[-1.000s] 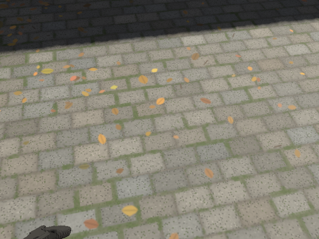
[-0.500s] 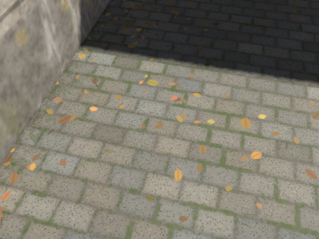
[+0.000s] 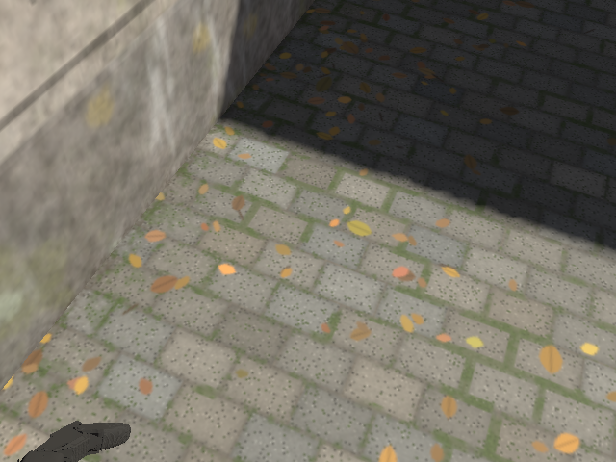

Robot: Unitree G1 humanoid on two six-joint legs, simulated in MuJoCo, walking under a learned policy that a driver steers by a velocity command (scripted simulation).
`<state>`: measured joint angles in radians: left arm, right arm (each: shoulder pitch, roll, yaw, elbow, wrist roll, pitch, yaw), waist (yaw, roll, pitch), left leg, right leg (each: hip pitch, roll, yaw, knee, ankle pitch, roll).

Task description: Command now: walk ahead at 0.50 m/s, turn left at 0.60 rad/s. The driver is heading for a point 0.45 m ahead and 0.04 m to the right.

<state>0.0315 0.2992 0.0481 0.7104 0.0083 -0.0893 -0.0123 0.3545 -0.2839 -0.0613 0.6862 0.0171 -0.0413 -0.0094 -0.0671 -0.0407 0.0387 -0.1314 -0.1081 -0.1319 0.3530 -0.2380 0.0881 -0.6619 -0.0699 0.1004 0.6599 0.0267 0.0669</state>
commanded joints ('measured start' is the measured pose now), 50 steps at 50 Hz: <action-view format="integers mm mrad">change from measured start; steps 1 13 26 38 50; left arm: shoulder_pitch -119 208 236 275 105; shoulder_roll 72 95 167 73 104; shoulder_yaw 14 39 37 -24 -34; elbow -94 -7 85 127 139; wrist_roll -12 -2 -21 6 14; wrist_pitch -23 -14 22 85 58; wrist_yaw -12 -12 1 36 21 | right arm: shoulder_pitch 20 -93 -245 -279 -185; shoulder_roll -178 -149 -79 -105 -97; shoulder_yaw -53 -26 10 19 42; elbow -38 -57 -117 -44 90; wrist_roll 9 -5 -8 -60 -61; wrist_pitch -8 -17 -20 17 21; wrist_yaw -10 -16 24 1 -12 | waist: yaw -8 124 111 115 44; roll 123 1 -53 200 -40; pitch -17 -48 -81 -140 -20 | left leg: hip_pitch -73 -605 -270 -167 -83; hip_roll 222 151 134 293 146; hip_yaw -190 -17 118 -34 77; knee -73 885 220 -63 79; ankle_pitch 160 -131 194 394 62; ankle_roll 127 -69 -98 119 -83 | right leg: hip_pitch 128 663 566 377 358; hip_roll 58 -206 -111 24 8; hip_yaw -30 357 -6 -76 -22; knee -108 -406 -343 163 -291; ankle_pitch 71 -293 336 -491 -296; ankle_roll -7 -281 -241 26 -77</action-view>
